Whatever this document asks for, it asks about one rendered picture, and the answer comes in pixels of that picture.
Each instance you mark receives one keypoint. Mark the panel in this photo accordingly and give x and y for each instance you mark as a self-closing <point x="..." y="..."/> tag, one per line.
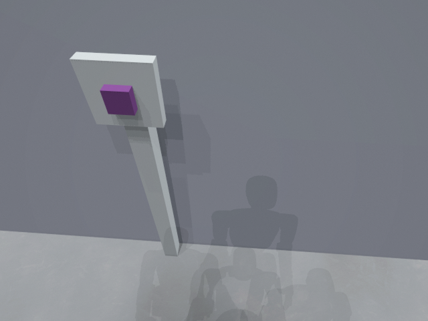
<point x="93" y="70"/>

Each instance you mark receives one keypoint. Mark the button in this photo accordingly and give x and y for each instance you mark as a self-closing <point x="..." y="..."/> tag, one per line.
<point x="119" y="99"/>

